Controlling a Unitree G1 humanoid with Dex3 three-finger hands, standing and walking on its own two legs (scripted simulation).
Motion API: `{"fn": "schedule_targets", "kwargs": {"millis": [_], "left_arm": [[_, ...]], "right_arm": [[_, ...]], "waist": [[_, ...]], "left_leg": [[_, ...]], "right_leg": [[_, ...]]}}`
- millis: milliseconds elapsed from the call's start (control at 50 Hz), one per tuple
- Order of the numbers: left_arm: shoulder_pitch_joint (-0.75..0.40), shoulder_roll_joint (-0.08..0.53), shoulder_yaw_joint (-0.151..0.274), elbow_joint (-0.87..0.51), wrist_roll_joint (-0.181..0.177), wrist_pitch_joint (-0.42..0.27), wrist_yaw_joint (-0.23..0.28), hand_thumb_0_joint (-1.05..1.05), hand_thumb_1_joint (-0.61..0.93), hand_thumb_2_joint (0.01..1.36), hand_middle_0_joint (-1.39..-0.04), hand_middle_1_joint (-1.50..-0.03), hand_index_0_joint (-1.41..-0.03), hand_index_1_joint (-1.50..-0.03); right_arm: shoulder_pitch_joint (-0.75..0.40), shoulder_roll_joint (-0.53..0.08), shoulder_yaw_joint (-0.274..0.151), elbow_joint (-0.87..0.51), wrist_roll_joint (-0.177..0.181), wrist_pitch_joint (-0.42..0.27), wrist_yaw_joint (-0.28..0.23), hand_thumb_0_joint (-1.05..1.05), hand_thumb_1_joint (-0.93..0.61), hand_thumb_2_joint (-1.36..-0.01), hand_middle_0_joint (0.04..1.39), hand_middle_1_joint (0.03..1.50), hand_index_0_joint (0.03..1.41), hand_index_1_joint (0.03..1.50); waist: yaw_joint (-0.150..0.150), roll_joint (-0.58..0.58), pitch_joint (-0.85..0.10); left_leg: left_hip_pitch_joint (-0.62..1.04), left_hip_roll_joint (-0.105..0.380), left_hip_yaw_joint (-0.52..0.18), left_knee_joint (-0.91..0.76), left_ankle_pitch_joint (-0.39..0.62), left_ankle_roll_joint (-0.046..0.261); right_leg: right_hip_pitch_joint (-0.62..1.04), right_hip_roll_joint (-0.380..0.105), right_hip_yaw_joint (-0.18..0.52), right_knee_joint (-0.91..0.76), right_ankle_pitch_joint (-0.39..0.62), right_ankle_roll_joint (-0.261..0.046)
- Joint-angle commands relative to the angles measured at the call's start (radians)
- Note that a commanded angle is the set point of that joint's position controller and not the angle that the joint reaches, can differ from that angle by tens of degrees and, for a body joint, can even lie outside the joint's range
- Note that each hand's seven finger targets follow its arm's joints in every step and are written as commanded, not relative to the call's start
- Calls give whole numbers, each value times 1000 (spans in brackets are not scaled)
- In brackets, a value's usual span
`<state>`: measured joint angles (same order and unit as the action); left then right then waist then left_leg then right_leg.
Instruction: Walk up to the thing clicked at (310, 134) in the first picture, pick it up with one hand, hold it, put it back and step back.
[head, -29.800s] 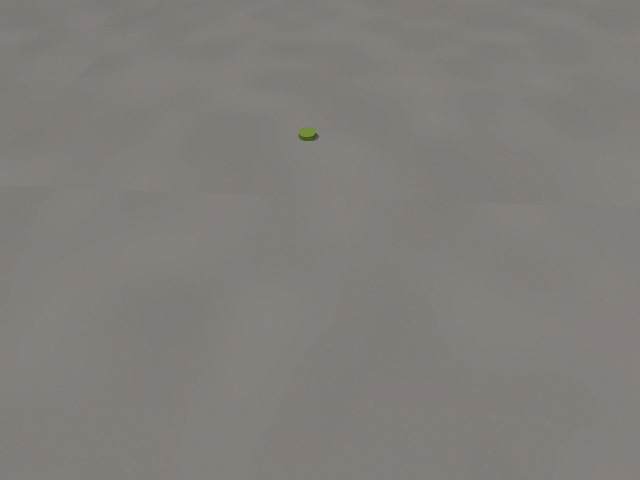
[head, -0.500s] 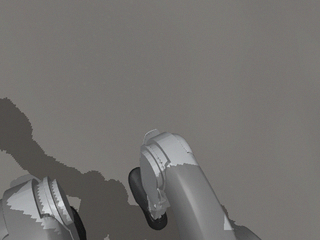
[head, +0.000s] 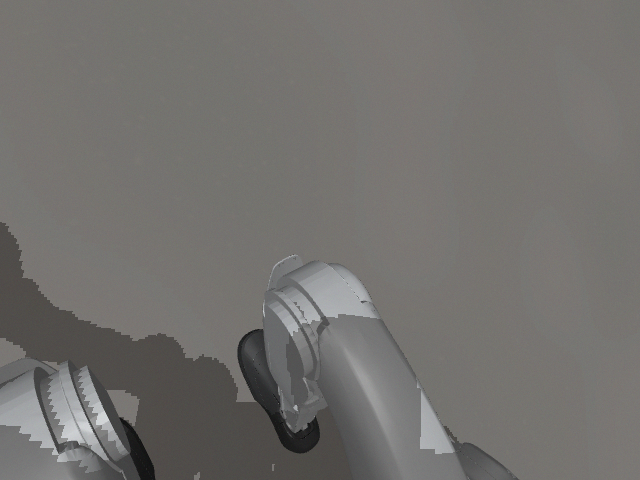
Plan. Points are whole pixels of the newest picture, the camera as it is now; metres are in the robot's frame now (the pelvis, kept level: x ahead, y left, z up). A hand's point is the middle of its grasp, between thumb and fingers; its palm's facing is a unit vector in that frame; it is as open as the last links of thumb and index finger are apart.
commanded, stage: rest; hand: left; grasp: from above
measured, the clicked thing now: out of the picture +0.46 +0.30 -0.28
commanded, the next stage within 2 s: open in 0.34 s
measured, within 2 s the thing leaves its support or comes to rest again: rests again in 0.10 s
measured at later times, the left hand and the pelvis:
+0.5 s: hand out of the picture +0.45 +0.30 -0.26, palm faces -0.44 -0.14 -0.89, open 11.5 cm; pelvis +0.00 +0.00 +0.00, yaw -1 degrees
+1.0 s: hand out of the picture +0.45 +0.30 -0.26, palm faces -0.44 -0.14 -0.89, open 14.1 cm; pelvis -0.01 +0.00 +0.01, yaw -1 degrees
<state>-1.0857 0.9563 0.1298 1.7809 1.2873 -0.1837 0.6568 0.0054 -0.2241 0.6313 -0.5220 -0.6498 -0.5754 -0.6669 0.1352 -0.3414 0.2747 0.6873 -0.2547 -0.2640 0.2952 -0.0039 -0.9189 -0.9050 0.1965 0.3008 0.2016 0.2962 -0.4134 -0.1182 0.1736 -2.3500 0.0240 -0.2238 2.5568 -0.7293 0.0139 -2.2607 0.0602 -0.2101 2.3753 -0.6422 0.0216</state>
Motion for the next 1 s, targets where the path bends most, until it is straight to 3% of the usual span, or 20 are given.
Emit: {"fn": "schedule_targets", "kwargs": {"millis": [0, 40, 80, 120, 180, 280, 340, 420, 440, 460, 520, 540, 560, 600, 660, 720, 780, 800, 880, 980], "left_arm": [[-255, 202, -11, -92, -14, 0, 36, 0, 502, 943, -909, -826, -905, -830], [-247, 229, 4, -93, -20, -5, 43, 0, 480, 937, -895, -817, -888, -825], [-251, 214, -19, -80, -17, -2, 39, 0, 470, 933, -883, -824, -878, -828], [-250, 234, -7, -97, -23, -8, 45, 0, 473, 926, -884, -825, -880, -828], [-249, 208, -32, -78, -19, -12, 41, 0, 468, 910, -871, -823, -872, -823], [-261, 243, -34, -83, -20, -16, 53, 0, 467, 898, -883, -802, -878, -807], [-266, 224, -44, -74, -25, -12, 53, 0, 479, 881, -888, -785, -884, -790], [-262, 242, -49, -60, -23, -9, 58, 0, 466, 868, -876, -785, -873, -788], [-259, 242, -46, -68, -28, -8, 59, 0, 386, 928, -796, -799, -793, -817], [-260, 244, -45, -72, -30, -7, 62, 0, 306, 905, -716, -805, -713, -820], [-264, 231, -56, -64, -31, -8, 57, 0, 66, 880, -491, -805, -473, -825], [-261, 233, -60, -64, -28, -9, 55, 0, -14, 863, -440, -808, -422, -826], [-277, 234, -62, -80, -38, -10, 56, 0, -94, 867, -397, -819, -379, -837], [-281, 262, -47, -95, -39, -11, 61, 0, -254, 874, -328, -815, -299, -845], [-263, 253, -50, -91, -35, -6, 60, 0, -431, 911, -211, -866, -183, -895], [-267, 243, -60, -102, -41, -4, 53, 0, -519, 965, -131, -935, -106, -960], [-259, 263, -57, -90, -49, 3, 50, 0, -579, 1012, -87, -987, -57, -1017], [-258, 281, -37, -102, -49, 2, 55, 0, -591, 1038, -79, -995, -46, -1028], [-256, 254, -55, -86, -51, 3, 39, 0, -601, 1051, -68, -1000, -33, -1036], [-242, 279, -49, -96, -61, -5, 33, 0, -590, 1040, -60, -1006, -29, -1038]], "right_arm": [[207, -328, -77, 10, 6, -7, -3, 0, -906, -904, 201, 300, 200, 300], [211, -340, -78, 13, 8, -7, -6, 0, -905, -905, 201, 300, 200, 300], [191, -331, -69, 7, 9, -11, -6, 0, -905, -904, 201, 300, 200, 300], [198, -340, -68, 2, 11, -8, -11, 0, -905, -904, 201, 300, 200, 300], [191, -333, -55, -4, 6, -13, -6, 0, -905, -904, 201, 300, 200, 300], [188, -350, -50, -5, 8, -19, -7, 0, -906, -905, 201, 300, 200, 300], [179, -350, -40, -14, 6, -22, -7, 0, -905, -905, 201, 300, 200, 300], [180, -358, -37, -19, 9, -17, -14, 0, -905, -905, 201, 300, 200, 300], [184, -357, -37, -20, 8, -16, -14, 0, -898, -903, 201, 300, 201, 300], [181, -355, -35, -18, 8, -17, -14, 0, -899, -904, 201, 300, 201, 300], [170, -357, -32, -25, 10, -20, -14, 0, -897, -903, 201, 301, 201, 301], [182, -358, -29, -28, 4, -20, -11, 0, -897, -903, 201, 301, 201, 301], [163, -361, -31, -27, 8, -24, -14, 0, -896, -904, 201, 301, 201, 301], [181, -366, -32, -29, 9, -19, -15, 0, -897, -904, 201, 301, 201, 301], [183, -357, -26, -26, 8, -19, -13, 0, -895, -904, 201, 301, 201, 301], [185, -361, -22, -27, 3, -25, -6, 0, -895, -904, 201, 301, 201, 301], [180, -360, -20, -27, 9, -24, -11, 0, -898, -905, 201, 301, 201, 301], [191, -366, -23, -24, 9, -20, -13, 0, -896, -904, 201, 301, 201, 301], [183, -362, -17, -32, 9, -24, -9, 0, -895, -904, 201, 301, 201, 301], [191, -363, -18, -38, 14, -17, -18, 0, -893, -903, 201, 300, 201, 300]], "waist": [[-57, 507, -636], [-45, 520, -649], [-52, 497, -622], [-47, 501, -641], [-67, 484, -607], [-66, 510, -615], [-78, 492, -588], [-81, 488, -586], [-77, 492, -589], [-69, 500, -594], [-81, 501, -575], [-90, 514, -569], [-81, 500, -565], [-79, 506, -590], [-76, 525, -604], [-91, 537, -604], [-82, 522, -582], [-72, 535, -607], [-89, 526, -578], [-76, 492, -583]], "left_leg": [[481, 21, 54, -258, 242, -2], [470, 20, 54, -268, 235, -1], [452, 21, 58, -257, 207, 1], [456, 22, 54, -265, 213, 2], [452, 24, 52, -252, 220, 2], [470, 29, 44, -263, 215, -3], [452, 27, 41, -257, 205, 0], [448, 31, 37, -269, 188, -2], [456, 32, 39, -269, 204, -1], [459, 32, 36, -269, 213, -3], [471, 35, 24, -271, 212, -7], [473, 33, 28, -278, 208, -7], [465, 36, 23, -273, 188, -8], [465, 35, 30, -278, 205, -5], [494, 37, 27, -274, 250, -10], [514, 39, 21, -270, 277, -13], [481, 35, 37, -268, 228, -8], [491, 37, 31, -282, 245, -10], [490, 38, 19, -280, 236, -13], [454, 34, 38, -276, 205, -1]], "right_leg": [[383, 43, -70, -194, 268, -41], [402, 47, -68, -206, 262, -43], [389, 48, -67, -201, 246, -41], [408, 52, -69, -213, 249, -42], [398, 49, -73, -202, 259, -37], [416, 54, -72, -210, 260, -39], [391, 48, -80, -207, 247, -36], [406, 55, -78, -220, 237, -37], [418, 57, -78, -224, 251, -37], [414, 55, -79, -219, 257, -38], [382, 50, -88, -207, 253, -37], [401, 51, -88, -211, 251, -38], [383, 50, -88, -210, 237, -36], [421, 54, -82, -230, 251, -36], [425, 56, -85, -213, 288, -37], [427, 54, -91, -210, 309, -35], [440, 55, -78, -226, 278, -35], [444, 57, -82, -231, 283, -38], [415, 49, -90, -214, 273, -39], [453, 58, -77, -248, 253, -36]]}}
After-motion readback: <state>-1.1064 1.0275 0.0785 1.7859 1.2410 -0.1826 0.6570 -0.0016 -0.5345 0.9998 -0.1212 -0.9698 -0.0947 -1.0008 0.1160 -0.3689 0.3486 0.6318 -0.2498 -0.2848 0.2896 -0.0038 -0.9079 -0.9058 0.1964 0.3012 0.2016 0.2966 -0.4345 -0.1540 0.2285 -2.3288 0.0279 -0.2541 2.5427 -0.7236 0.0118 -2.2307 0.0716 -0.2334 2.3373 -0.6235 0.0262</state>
